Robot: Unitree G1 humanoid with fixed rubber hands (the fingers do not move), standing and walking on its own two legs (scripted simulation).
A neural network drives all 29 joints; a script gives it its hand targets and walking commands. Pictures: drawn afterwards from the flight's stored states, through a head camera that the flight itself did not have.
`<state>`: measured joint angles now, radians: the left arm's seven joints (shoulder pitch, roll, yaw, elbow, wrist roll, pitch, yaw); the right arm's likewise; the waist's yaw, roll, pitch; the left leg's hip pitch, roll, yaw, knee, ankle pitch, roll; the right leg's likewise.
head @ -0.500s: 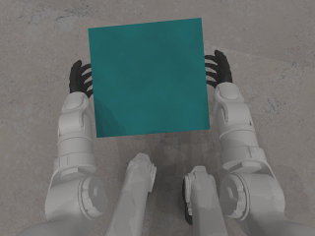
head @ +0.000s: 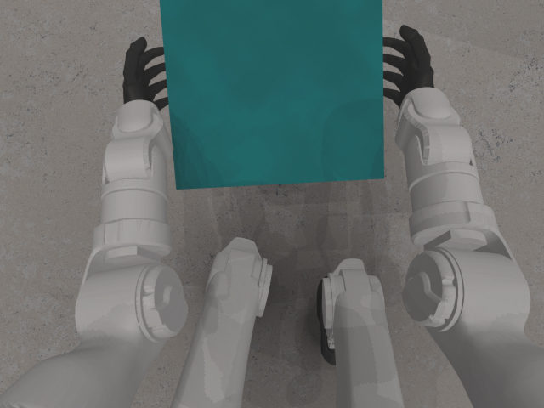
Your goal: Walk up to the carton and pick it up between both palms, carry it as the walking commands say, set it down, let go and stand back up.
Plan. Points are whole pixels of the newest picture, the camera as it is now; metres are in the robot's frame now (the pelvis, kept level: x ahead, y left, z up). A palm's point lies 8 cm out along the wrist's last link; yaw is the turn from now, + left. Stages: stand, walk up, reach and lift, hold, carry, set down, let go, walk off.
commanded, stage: set down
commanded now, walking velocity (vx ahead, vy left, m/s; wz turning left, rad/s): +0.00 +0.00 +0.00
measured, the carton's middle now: (274, 97) +0.54 +0.09 -0.19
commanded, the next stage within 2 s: none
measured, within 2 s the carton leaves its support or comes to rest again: rests again in 1.62 s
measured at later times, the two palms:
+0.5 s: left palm (165, 112) +0.48 +0.25 -0.19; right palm (388, 97) +0.57 -0.08 -0.19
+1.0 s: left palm (179, 106) +0.51 +0.25 -0.26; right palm (378, 99) +0.59 -0.09 -0.26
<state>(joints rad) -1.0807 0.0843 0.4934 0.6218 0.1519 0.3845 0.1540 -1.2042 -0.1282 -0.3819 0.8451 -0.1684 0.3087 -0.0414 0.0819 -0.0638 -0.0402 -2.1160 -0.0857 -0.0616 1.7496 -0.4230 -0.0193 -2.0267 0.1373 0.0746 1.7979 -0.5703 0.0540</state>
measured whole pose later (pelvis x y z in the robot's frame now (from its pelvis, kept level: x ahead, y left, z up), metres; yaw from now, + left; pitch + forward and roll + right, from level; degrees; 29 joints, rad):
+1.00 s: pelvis +0.00 -0.01 -0.10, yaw -1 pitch +40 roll +0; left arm -1.36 0.26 0.46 0.82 0.03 0.27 0.08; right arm -1.55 -0.31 -0.12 1.04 0.02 0.26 -0.14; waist 0.14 -0.04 0.33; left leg -2.27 -0.01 -0.01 2.10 -0.53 -0.02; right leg -2.21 0.17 0.06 2.16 -0.65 0.07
